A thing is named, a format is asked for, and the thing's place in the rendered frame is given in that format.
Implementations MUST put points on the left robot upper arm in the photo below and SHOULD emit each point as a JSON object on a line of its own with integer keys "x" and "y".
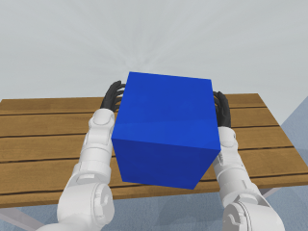
{"x": 86, "y": 207}

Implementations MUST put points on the robot left forearm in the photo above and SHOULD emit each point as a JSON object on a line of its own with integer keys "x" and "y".
{"x": 96, "y": 152}

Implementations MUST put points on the right robot upper arm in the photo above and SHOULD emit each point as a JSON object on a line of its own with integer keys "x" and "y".
{"x": 243, "y": 216}

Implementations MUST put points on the robot right hand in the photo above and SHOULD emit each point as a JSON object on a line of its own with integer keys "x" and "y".
{"x": 222, "y": 110}

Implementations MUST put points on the table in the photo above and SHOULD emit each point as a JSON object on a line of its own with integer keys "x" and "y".
{"x": 41, "y": 141}

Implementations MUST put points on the robot right forearm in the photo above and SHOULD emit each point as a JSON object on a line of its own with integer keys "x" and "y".
{"x": 232, "y": 177}

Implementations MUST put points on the carton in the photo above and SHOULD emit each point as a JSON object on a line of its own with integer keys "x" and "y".
{"x": 166, "y": 130}

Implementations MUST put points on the robot left hand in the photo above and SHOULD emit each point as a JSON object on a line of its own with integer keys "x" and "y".
{"x": 110, "y": 99}

